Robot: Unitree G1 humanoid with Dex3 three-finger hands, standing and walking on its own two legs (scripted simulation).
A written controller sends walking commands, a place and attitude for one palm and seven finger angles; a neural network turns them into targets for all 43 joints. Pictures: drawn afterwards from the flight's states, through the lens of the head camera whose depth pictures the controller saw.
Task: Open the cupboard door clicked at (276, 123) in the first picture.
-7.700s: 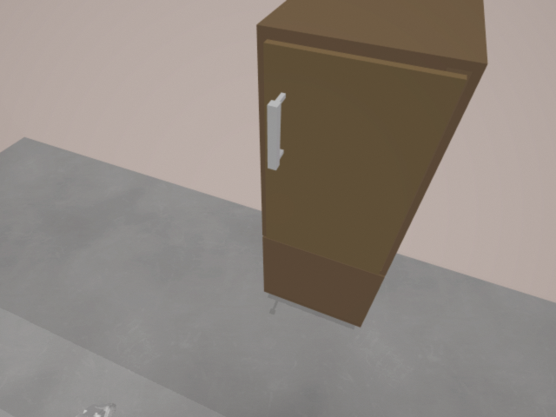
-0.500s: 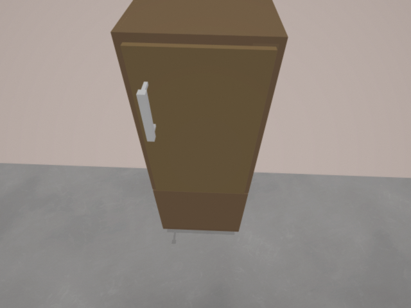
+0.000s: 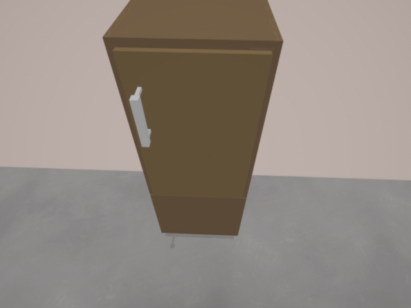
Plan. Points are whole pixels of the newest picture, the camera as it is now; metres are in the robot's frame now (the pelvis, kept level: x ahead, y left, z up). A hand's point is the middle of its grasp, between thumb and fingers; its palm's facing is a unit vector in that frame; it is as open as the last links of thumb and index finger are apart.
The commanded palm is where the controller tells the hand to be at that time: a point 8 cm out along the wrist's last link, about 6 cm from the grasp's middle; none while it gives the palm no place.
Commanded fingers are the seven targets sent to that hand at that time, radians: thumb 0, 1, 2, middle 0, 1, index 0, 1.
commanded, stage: look again from close up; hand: left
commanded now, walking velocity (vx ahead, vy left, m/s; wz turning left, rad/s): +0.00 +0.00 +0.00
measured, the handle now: (142, 118) +0.55 +0.20 +0.05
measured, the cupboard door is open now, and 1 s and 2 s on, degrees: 0 0 0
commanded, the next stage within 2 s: shuffle to correct the standing spot in 0.54 s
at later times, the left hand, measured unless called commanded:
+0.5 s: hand out of the picture -0.02 +0.19 -0.19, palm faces +0.02 -0.98 -0.17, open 7.4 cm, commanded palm none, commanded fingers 0.00 0.90 0.90 -0.20 -0.30 -0.20 -0.30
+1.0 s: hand out of the picture -0.07 +0.19 -0.18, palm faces +0.01 -0.99 -0.14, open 7.4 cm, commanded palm none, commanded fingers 0.00 0.90 0.90 -0.20 -0.30 -0.20 -0.30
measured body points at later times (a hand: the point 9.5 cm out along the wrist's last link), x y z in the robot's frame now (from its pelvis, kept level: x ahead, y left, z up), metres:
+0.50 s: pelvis -0.03 +0.02 -0.01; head -0.04 +0.04 +0.44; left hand -0.02 +0.24 -0.17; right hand -0.01 -0.20 -0.16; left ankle +0.01 +0.10 -0.74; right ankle -0.07 -0.07 -0.74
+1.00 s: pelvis -0.03 +0.03 -0.01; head -0.02 +0.04 +0.44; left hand -0.07 +0.24 -0.17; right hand -0.04 -0.20 -0.16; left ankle +0.01 +0.10 -0.74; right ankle -0.06 -0.07 -0.74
